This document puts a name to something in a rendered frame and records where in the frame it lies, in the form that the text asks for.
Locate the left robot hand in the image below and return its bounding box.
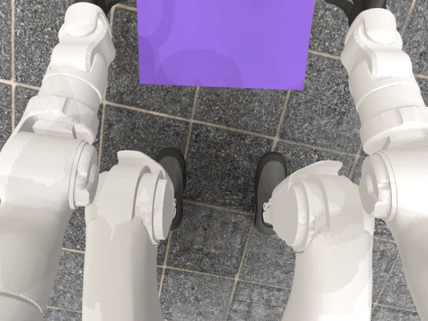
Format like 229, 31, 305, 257
75, 0, 128, 18

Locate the robot left thigh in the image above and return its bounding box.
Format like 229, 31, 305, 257
82, 165, 173, 321

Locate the robot right forearm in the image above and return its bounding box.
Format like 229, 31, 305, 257
340, 8, 428, 155

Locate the robot left forearm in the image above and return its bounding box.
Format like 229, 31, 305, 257
0, 2, 116, 199

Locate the robot right upper arm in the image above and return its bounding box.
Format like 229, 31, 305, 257
358, 146, 428, 321

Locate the carton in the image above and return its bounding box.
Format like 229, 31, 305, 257
136, 0, 314, 90

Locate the right robot hand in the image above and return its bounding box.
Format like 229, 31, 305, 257
325, 0, 387, 28

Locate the robot left upper arm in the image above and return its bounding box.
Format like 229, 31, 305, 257
0, 132, 99, 321

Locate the left robot shin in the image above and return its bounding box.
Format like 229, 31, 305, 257
85, 150, 176, 225

